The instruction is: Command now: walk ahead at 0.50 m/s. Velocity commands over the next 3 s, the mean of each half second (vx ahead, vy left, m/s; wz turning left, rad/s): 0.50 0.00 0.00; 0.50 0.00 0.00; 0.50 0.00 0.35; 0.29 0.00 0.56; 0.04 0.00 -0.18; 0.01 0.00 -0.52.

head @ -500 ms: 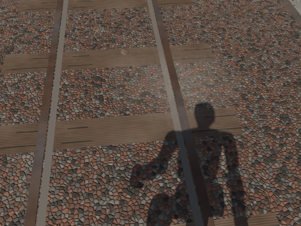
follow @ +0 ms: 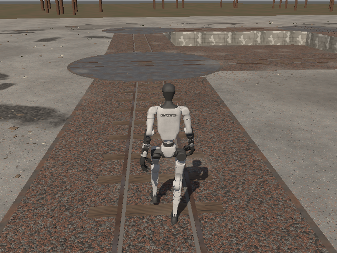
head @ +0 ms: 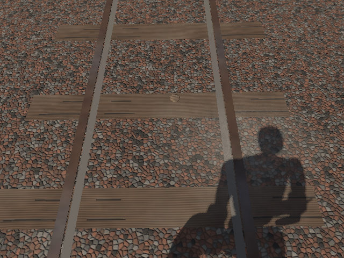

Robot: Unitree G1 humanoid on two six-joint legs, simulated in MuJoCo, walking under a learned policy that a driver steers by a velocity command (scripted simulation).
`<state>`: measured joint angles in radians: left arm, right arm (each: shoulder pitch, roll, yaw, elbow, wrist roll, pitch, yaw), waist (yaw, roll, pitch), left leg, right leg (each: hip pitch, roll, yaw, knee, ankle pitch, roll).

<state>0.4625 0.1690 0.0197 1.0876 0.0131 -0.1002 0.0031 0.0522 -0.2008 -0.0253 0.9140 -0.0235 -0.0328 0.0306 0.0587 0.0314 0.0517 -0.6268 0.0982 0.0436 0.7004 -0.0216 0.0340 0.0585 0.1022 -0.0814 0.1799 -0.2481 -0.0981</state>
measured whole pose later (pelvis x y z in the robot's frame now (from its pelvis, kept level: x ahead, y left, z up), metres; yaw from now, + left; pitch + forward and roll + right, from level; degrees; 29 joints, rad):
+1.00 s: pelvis +0.56 -0.01 +0.01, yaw +0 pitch +0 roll -1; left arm 0.42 0.18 0.04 1.06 0.01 -0.10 0.00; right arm 0.16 -0.22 -0.06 0.94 -0.03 -0.03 0.03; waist 0.02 0.04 0.03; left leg -0.62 0.11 0.01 0.93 -0.13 0.03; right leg -0.05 0.09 -0.10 0.23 -0.19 -0.10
